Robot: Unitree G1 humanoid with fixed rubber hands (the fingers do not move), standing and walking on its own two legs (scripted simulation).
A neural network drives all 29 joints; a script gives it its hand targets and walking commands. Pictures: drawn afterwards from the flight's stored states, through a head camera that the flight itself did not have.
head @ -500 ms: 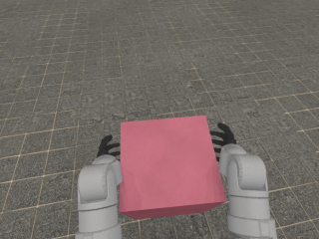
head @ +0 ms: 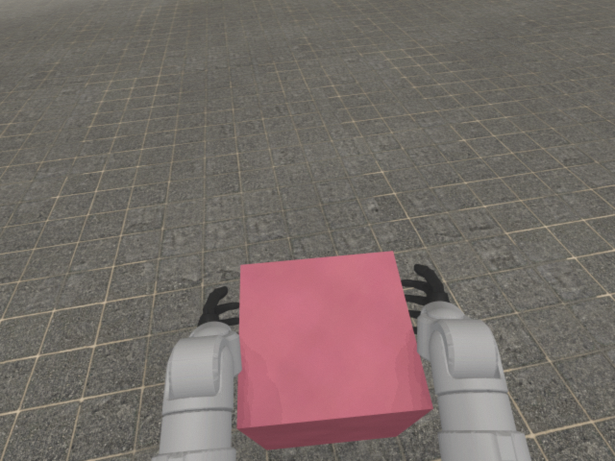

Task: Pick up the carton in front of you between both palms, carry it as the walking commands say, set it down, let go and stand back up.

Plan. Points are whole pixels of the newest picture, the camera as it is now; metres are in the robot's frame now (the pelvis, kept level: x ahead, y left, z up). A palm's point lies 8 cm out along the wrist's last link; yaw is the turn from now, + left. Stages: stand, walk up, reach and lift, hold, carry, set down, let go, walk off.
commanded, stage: carry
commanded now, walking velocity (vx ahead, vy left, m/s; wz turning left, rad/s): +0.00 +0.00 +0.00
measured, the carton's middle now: (325, 358) +0.30 +0.00 -0.05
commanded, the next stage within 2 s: hold in 1.82 s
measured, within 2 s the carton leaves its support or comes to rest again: neither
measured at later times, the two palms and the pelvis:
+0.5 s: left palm (213, 360) +0.28 +0.15 +0.01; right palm (434, 339) +0.29 -0.14 +0.02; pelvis -0.01 +0.00 -0.01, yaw +0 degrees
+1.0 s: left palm (203, 404) +0.22 +0.15 +0.03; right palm (452, 383) +0.22 -0.15 +0.03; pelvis -0.06 +0.00 -0.01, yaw +0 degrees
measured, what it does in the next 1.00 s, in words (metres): shifts its weight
